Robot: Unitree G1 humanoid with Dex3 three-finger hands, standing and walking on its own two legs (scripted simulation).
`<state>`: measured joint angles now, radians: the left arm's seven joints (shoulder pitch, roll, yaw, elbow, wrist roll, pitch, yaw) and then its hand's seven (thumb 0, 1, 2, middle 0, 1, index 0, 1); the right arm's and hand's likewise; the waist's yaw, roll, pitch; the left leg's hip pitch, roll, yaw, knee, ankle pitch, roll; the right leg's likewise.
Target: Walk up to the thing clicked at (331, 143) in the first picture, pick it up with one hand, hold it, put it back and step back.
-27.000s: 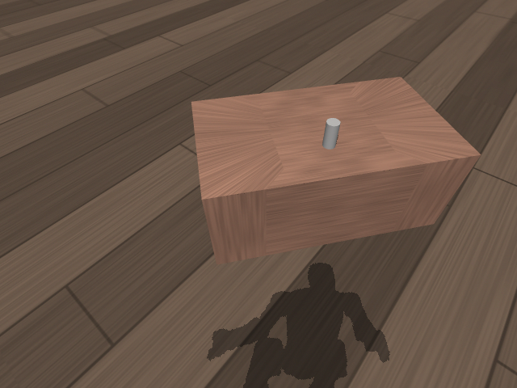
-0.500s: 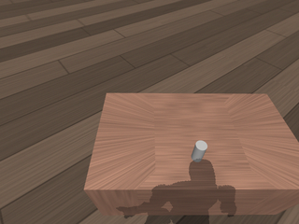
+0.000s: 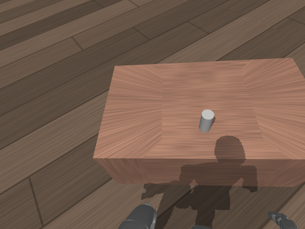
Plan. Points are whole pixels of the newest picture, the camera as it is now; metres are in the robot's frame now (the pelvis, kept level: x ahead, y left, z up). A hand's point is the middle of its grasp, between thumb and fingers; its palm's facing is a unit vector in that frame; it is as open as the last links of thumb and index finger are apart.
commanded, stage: step back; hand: right
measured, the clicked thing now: (206, 121) +0.56 -0.17 -0.26
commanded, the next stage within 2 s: none
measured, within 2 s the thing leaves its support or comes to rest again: neither
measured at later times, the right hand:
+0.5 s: hand out of the picture +0.00 -0.21 -0.13, palm faces -0.12 +0.90 -0.42, open 7.4 cm
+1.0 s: hand out of the picture -0.19 -0.23 -0.16, palm faces -0.04 +0.92 -0.39, open 7.4 cm
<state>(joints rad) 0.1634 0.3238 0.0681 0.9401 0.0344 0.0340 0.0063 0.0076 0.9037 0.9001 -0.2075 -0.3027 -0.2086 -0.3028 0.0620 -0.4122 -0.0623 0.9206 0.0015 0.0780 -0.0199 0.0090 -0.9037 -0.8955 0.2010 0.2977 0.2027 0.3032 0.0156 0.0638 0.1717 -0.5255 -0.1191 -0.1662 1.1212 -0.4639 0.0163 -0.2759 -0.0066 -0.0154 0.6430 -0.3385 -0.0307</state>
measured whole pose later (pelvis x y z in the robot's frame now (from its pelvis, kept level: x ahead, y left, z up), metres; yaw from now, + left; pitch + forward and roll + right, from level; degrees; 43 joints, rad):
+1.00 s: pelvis -0.26 +0.05 +0.00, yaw +1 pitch -2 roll +1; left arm 0.17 0.36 0.07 0.80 0.04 0.03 0.03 0.01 0.90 0.90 -0.21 -0.30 -0.21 -0.30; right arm 0.20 -0.41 -0.05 0.88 -0.01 0.07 -0.02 0.01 -0.90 -0.90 0.20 0.30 0.20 0.30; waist 0.00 0.03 0.15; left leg -0.38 -0.06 -0.09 0.95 -0.51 -0.01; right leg -0.35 -0.05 0.01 0.66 -0.29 0.02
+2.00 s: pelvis -0.56 +0.04 +0.00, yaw -2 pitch -1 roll +0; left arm 0.21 0.40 0.07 0.93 0.02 0.03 -0.01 0.01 0.90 0.90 -0.21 -0.30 -0.21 -0.30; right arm 0.14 -0.36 -0.04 0.89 -0.05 0.01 0.00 0.01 -0.90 -0.89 0.21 0.30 0.21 0.30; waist 0.02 -0.03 0.09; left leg -0.35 0.03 0.02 0.63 -0.26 0.01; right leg -0.22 0.01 0.05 0.67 -0.49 -0.01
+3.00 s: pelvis -0.55 +0.05 +0.01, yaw +1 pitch -2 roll +0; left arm 0.08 0.36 0.02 1.11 0.00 -0.01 0.00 0.01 0.90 0.90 -0.21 -0.30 -0.21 -0.30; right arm 0.06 -0.33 -0.01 1.07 -0.01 -0.02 0.00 0.01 -0.90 -0.90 0.20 0.30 0.20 0.30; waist 0.02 -0.01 0.08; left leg -0.20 -0.01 -0.04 0.45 -0.21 0.00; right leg -0.06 -0.03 -0.03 0.40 -0.30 0.02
